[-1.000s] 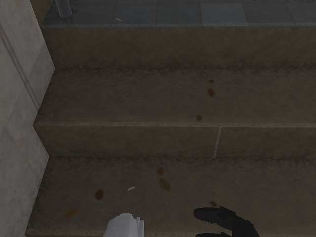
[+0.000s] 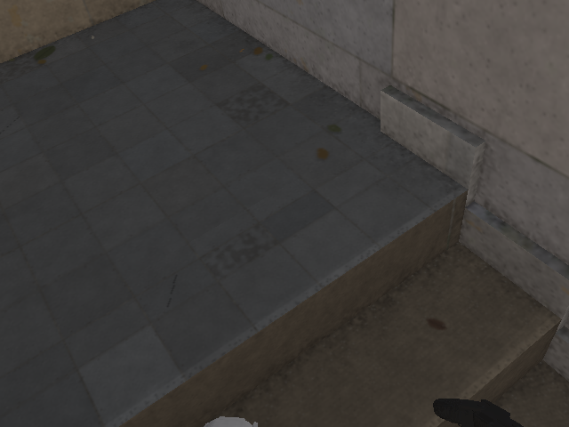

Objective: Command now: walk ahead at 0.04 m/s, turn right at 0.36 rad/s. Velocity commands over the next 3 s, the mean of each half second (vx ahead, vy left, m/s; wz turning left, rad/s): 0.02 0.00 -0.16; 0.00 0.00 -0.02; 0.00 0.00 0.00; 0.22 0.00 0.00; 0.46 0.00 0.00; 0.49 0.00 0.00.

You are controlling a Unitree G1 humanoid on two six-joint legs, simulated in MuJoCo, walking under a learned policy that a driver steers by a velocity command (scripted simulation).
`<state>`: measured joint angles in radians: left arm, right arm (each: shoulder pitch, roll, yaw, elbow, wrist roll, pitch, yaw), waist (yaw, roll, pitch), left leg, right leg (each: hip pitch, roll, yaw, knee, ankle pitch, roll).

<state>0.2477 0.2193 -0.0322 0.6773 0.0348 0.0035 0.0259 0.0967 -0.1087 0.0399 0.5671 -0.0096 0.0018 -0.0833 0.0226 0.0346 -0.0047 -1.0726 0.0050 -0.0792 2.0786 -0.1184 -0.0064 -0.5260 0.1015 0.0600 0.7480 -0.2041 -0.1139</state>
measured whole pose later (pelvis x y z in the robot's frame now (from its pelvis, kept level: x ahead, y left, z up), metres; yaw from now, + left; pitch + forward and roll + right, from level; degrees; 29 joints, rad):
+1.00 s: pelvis +0.08 +0.12 +0.03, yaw -4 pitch +2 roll +2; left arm 0.34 0.13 -0.04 0.83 0.03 0.05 0.02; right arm 0.23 -0.10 0.00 0.76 0.02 0.03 -0.07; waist -0.01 0.06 -0.06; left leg -0.77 0.00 -0.10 1.99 -0.57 -0.12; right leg -0.28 -0.01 -0.07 0.54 -0.30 -0.07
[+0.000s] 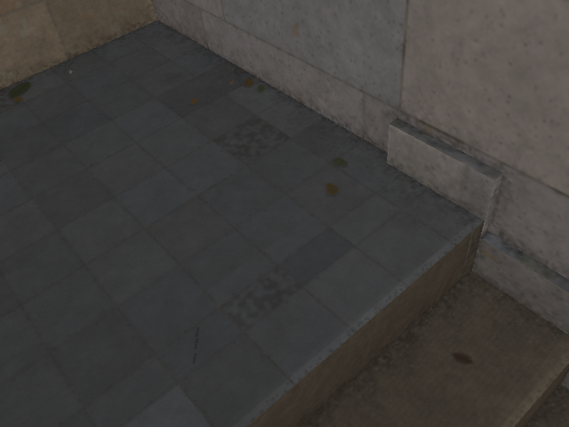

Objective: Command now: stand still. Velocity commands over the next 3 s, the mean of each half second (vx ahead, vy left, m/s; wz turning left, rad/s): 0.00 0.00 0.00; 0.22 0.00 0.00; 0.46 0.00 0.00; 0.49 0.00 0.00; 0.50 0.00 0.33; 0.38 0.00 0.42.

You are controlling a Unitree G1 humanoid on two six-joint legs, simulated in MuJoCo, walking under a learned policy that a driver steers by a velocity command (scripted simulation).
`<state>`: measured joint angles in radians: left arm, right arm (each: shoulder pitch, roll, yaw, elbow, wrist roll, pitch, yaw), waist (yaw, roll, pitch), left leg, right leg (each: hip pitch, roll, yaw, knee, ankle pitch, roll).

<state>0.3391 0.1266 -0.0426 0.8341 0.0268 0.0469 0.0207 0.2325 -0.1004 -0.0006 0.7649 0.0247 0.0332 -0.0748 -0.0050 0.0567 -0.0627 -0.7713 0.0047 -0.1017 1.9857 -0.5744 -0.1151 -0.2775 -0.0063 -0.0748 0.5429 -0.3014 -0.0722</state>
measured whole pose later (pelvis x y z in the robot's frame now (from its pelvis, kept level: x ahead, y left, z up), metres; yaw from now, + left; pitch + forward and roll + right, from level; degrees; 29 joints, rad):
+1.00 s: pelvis +0.02 +0.01 +0.01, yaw +2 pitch +2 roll +1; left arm 0.40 0.16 0.03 0.90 0.02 -0.03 0.00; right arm 0.26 -0.17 0.01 0.82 0.05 -0.06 0.00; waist 0.03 -0.01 -0.02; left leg -0.83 -0.04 -0.01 2.24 -0.57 0.12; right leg -0.25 -0.01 -0.06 0.45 -0.25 -0.04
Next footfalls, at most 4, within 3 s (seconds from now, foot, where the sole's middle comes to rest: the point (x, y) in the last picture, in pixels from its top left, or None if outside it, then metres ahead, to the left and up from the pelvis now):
0.30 left None -0.09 0.14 -0.77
1.26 left None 0.16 0.21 -0.60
1.82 right None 0.44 -0.05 -0.60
2.24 left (236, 322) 0.62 0.16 -0.42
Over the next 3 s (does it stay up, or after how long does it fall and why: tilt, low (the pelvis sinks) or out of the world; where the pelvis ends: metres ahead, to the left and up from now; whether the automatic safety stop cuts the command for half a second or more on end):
stays up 0.85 0.17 0.36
